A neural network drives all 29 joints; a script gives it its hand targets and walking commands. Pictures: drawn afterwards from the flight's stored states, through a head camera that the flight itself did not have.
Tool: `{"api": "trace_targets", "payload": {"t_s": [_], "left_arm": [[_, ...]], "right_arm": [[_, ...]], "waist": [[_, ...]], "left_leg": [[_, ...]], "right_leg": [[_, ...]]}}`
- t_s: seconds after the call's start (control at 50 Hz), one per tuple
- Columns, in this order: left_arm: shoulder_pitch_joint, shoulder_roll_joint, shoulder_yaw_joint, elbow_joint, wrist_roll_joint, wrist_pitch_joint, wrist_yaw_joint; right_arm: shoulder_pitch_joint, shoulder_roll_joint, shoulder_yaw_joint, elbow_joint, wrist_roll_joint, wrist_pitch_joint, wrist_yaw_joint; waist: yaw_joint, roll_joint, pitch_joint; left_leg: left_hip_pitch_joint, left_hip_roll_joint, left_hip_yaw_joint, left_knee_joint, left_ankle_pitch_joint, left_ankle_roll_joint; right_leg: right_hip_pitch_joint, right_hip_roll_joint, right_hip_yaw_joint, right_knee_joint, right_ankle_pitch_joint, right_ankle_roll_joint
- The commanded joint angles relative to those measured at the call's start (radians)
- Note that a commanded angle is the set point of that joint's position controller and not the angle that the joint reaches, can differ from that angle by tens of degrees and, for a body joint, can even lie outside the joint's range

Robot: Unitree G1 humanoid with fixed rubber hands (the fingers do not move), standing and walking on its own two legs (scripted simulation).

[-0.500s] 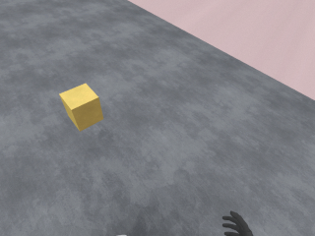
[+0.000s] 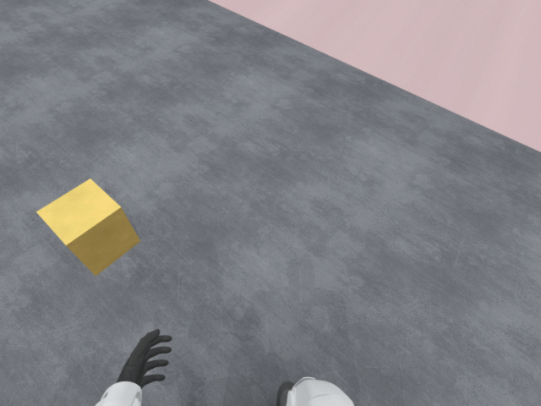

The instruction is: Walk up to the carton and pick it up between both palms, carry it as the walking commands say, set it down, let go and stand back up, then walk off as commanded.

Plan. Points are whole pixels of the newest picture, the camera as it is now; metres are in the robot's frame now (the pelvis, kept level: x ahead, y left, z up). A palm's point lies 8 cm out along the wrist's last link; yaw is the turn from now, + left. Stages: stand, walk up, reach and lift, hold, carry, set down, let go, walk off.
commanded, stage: walk up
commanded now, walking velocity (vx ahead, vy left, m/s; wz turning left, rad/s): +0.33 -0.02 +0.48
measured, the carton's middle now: (93, 227) +0.85 +0.56 -0.63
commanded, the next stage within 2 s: none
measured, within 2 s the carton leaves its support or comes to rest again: neither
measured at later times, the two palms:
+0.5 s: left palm out of the picture +0.08 +0.38 -0.14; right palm (309, 275) +0.33 -0.11 -0.09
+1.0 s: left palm (5, 268) +0.43 +0.46 -0.14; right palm (272, 274) +0.35 -0.05 -0.11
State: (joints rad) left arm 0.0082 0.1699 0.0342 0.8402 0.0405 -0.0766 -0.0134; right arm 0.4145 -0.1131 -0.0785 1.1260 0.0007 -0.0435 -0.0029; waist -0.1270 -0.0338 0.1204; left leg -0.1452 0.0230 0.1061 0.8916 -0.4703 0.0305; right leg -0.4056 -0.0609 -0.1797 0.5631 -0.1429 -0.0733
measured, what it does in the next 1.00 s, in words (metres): walks ahead, turning left: left foot, then right foot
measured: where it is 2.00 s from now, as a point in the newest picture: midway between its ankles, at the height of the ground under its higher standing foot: (158, 328)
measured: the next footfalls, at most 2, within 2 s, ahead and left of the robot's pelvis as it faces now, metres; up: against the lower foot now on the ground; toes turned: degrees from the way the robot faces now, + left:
left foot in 0.44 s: +0.17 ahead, +0.20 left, +0.00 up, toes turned +23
right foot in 1.00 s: +0.57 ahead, +0.17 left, +0.00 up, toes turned +20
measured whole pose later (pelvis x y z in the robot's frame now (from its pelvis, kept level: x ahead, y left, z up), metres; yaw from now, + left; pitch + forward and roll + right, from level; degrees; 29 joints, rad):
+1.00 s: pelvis +0.38 +0.20 -0.01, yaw +28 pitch +2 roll -2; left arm 0.03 0.18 0.06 0.92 0.01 -0.03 -0.02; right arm 0.52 -0.15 -0.01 1.11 0.00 -0.08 -0.01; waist -0.12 -0.03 0.04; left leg 0.12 -0.04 -0.07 0.39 -0.49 0.06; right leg -0.50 -0.03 -0.16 0.53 -0.01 -0.01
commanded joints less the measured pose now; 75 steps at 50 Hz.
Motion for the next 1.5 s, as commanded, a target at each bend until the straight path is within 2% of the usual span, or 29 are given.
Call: {"api": "trace_targets", "payload": {"t_s": [0.0, 0.14, 0.24, 0.32, 0.34, 0.38, 0.4, 0.42, 0.44, 0.48, 0.5, 0.56, 0.74, 0.86, 0.92, 0.94, 0.96, 0.98, 1.0, 1.04, 1.08, 1.16, 1.24, 1.28, 1.36, 1.38, 1.4, 1.44, 1.48], "left_arm": [[0.263, 0.142, 0.056, 0.031, -0.002, 0.005, 0.034], [0.158, 0.177, 0.071, 0.013, -0.016, -0.003, 0.029], [0.161, 0.254, 0.097, 0.005, -0.041, 0.013, 0.013], [0.231, 0.285, 0.095, 0.040, -0.028, 0.017, -0.006], [0.217, 0.288, 0.100, 0.028, -0.028, 0.024, -0.003], [0.218, 0.251, 0.088, 0.026, -0.021, 0.037, -0.009], [0.181, 0.212, 0.078, 0.010, -0.011, 0.031, -0.015], [0.141, 0.123, 0.048, -0.049, 0.005, 0.022, -0.026], [0.081, 0.154, 0.054, -0.081, -0.005, 0.024, -0.022], [0.083, 0.215, 0.074, -0.035, -0.009, 0.016, -0.033], [0.153, 0.173, 0.060, -0.017, -0.011, 0.018, -0.035], [0.170, 0.180, 0.065, 0.031, -0.001, 0.039, -0.028], [-0.034, 0.109, 0.050, 0.008, -0.030, 0.057, -0.025], [-0.095, 0.085, 0.031, -0.011, -0.029, 0.034, -0.016], [0.065, 0.099, 0.054, 0.032, -0.027, 0.025, 0.005], [0.232, 0.107, 0.066, 0.077, -0.034, 0.017, 0.009], [0.439, 0.209, 0.096, 0.129, -0.019, 0.006, 0.025], [0.600, 0.327, 0.116, 0.166, 0.007, 0.004, 0.031], [0.595, 0.331, 0.102, 0.187, 0.014, -0.004, 0.034], [0.358, 0.208, 0.076, 0.125, -0.014, -0.023, 0.016], [0.248, 0.098, 0.037, 0.101, -0.002, -0.026, 0.021], [0.215, 0.112, 0.042, 0.126, -0.019, -0.028, 0.016], [0.259, 0.203, 0.069, 0.131, -0.016, -0.005, 0.008], [0.288, 0.216, 0.077, 0.142, -0.010, 0.005, 0.009], [0.283, 0.160, 0.067, 0.120, -0.014, 0.037, 0.005], [0.345, 0.131, 0.061, 0.119, -0.027, 0.040, 0.008], [0.343, 0.073, 0.041, 0.115, -0.040, 0.057, 0.022], [0.391, 0.020, 0.032, 0.155, -0.061, 0.089, 0.029], [0.443, 0.028, 0.024, 0.185, -0.053, 0.117, 0.035]], "right_arm": [[-0.078, -0.119, -0.018, -0.144, 0.021, -0.010, -0.008], [-0.159, -0.103, -0.015, -0.237, -0.009, 0.060, 0.029], [-0.303, -0.168, -0.025, -0.307, -0.017, 0.080, 0.099], [-0.369, -0.187, -0.021, -0.335, -0.022, 0.054, 0.103], [-0.340, -0.206, -0.023, -0.317, -0.024, 0.051, 0.100], [-0.154, -0.250, -0.022, -0.251, -0.019, 0.035, 0.075], [0.012, -0.320, -0.033, -0.180, -0.018, 0.019, 0.058], [0.051, -0.410, -0.050, -0.169, -0.023, 0.009, 0.030], [0.026, -0.403, -0.038, -0.169, -0.013, -0.003, 0.017], [-0.056, -0.315, -0.007, -0.182, -0.014, -0.022, 0.013], [-0.123, -0.287, -0.003, -0.191, -0.007, -0.028, 0.006], [-0.103, -0.307, -0.003, -0.178, 0.005, -0.049, -0.003], [0.052, -0.228, 0.023, -0.095, 0.006, -0.056, -0.003], [0.100, -0.221, 0.029, -0.076, -0.009, -0.051, -0.018], [0.147, -0.255, 0.023, -0.059, -0.002, -0.057, -0.022], [0.098, -0.238, 0.030, -0.059, 0.013, -0.059, -0.027], [0.033, -0.267, 0.014, -0.111, 0.036, -0.071, -0.022], [0.049, -0.194, 0.031, -0.116, 0.068, -0.071, -0.018], [0.002, -0.184, 0.032, -0.098, 0.061, -0.067, -0.020], [0.077, -0.127, 0.037, -0.088, 0.027, -0.047, -0.017], [0.003, -0.160, 0.035, -0.096, -0.008, -0.014, -0.002], [-0.042, -0.120, 0.036, -0.126, -0.015, 0.032, 0.022], [-0.168, -0.129, 0.036, -0.188, -0.017, 0.038, 0.036], [-0.211, -0.146, 0.026, -0.199, -0.012, 0.037, 0.035], [-0.193, -0.195, 0.012, -0.197, -0.033, 0.028, 0.021], [-0.166, -0.301, -0.012, -0.188, -0.044, 0.008, 0.005], [-0.172, -0.306, 0.013, -0.218, -0.034, 0.000, -0.003], [-0.165, -0.244, 0.033, -0.186, -0.017, -0.010, -0.015], [-0.291, -0.210, 0.038, -0.195, -0.009, 0.003, -0.017]], "waist": [[0.173, 0.039, -0.245], [0.094, -0.137, -0.117], [0.104, -0.126, -0.101], [0.136, -0.086, -0.056], [0.113, 0.028, -0.074], [0.038, 0.049, -0.116], [-0.035, 0.334, -0.177], [-0.051, 0.522, -0.141], [-0.030, 0.392, -0.162], [0.039, 0.161, -0.117], [0.097, 0.180, -0.113], [0.089, 0.030, -0.149], [0.056, 0.093, -0.015], [0.023, 0.137, 0.005], [0.084, 0.127, -0.106], [0.190, 0.189, -0.189], [0.276, 0.130, -0.403], [0.321, -0.158, -0.521], [0.282, 0.004, -0.402], [0.168, 0.074, -0.314], [0.154, 0.016, -0.215], [0.080, -0.059, -0.118], [0.130, -0.180, -0.114], [0.148, -0.193, -0.129], [0.104, -0.027, -0.190], [0.098, 0.204, -0.198], [0.111, 0.230, -0.256], [0.142, 0.113, -0.194], [0.179, 0.265, -0.222]], "left_leg": [[-0.422, 0.093, -0.153, 0.301, 0.059, 0.013], [-0.317, 0.119, -0.061, 0.024, 0.180, -0.018], [-0.344, 0.131, -0.013, -0.090, 0.249, -0.023], [-0.341, 0.116, 0.057, -0.187, 0.162, -0.034], [-0.284, 0.108, 0.057, -0.231, 0.144, -0.020], [-0.005, 0.062, 0.038, -0.333, 0.121, 0.003], [0.156, 0.166, -0.182, -0.558, -0.038, 0.062], [0.272, 0.316, -0.494, -0.673, 0.042, 0.121], [0.287, 0.375, -0.593, -0.700, 0.096, 0.197], [0.222, 0.356, -0.528, -0.683, 0.290, 0.178], [0.167, 0.299, -0.411, -0.671, 0.321, 0.156], [0.221, 0.266, -0.335, -0.665, 0.616, 0.105], [0.238, 0.227, -0.302, -0.713, 0.700, 0.107], [0.204, 0.172, -0.234, -0.621, 1.103, 0.065], [0.141, 0.164, -0.229, -0.412, 1.485, 0.039], [0.052, 0.167, -0.227, -0.254, 1.473, 0.024], [-0.129, 0.118, -0.185, 0.028, 1.180, -0.005], [-0.465, -0.063, -0.133, 0.497, 0.060, -0.064], [-0.464, -0.066, -0.208, 0.598, -0.112, -0.011], [-0.425, 0.053, -0.257, 0.480, 0.049, -0.008], [-0.385, 0.085, -0.217, 0.408, 0.087, -0.016], [-0.272, 0.105, -0.169, 0.140, 0.134, -0.016], [-0.214, 0.082, -0.038, -0.122, 0.265, -0.044], [-0.185, 0.036, -0.005, -0.196, 0.251, -0.046], [0.081, 0.072, -0.042, -0.421, 0.495, -0.028], [0.174, 0.260, -0.225, -0.480, 0.929, 0.018], [0.179, 0.392, -0.351, -0.496, 1.248, 0.098], [0.045, 0.354, -0.216, -0.492, 1.293, 0.157], [-0.061, 0.296, -0.193, -0.595, 0.770, 0.138]], "right_leg": [[0.487, -0.362, 0.261, -0.222, 0.375, -0.099], [0.195, -0.317, 0.071, -0.317, 0.206, -0.054], [0.163, -0.367, 0.156, -0.448, -0.449, -0.017], [0.220, -0.361, 0.074, -0.405, -0.407, -0.012], [0.216, -0.363, 0.062, -0.369, -0.397, 0.003], [0.047, -0.287, -0.016, -0.166, -0.480, 0.034], [-0.054, -0.164, -0.134, 0.237, -0.377, 0.082], [-0.369, -0.056, -0.017, 0.517, -0.475, 0.114], [-0.435, -0.058, 0.100, 0.567, -0.386, 0.102], [-0.405, -0.115, 0.113, 0.623, -0.245, 0.113], [-0.337, -0.135, 0.143, 0.584, -0.170, 0.121], [-0.278, -0.131, 0.136, 0.517, -0.103, 0.137], [-0.337, -0.070, 0.108, 0.264, 0.066, 0.159], [-0.206, 0.017, 0.021, 0.033, 0.110, 0.105], [0.087, 0.109, -0.040, -0.010, 0.060, 0.070], [0.309, 0.065, 0.035, -0.055, 0.141, 0.033], [0.700, -0.108, 0.169, -0.036, 0.524, -0.030], [1.015, -0.455, 0.492, 0.001, 1.110, -0.189], [0.779, -0.483, 0.536, -0.071, 1.216, -0.212], [0.556, -0.430, 0.420, -0.161, 0.883, -0.161], [0.334, -0.360, 0.368, -0.260, 0.588, -0.144], [0.113, -0.299, 0.174, -0.333, 0.518, -0.079], [0.120, -0.237, 0.075, -0.334, 0.295, -0.034], [0.174, -0.238, 0.082, -0.259, 0.443, -0.038], [0.059, -0.139, 0.026, -0.088, 0.051, 0.068], [-0.052, -0.072, -0.020, 0.081, -0.111, 0.128], [-0.069, -0.029, 0.034, 0.212, -0.486, 0.137], [0.014, -0.023, 0.147, 0.326, -0.388, 0.124], [0.121, -0.057, 0.154, 0.280, -0.350, 0.130]]}}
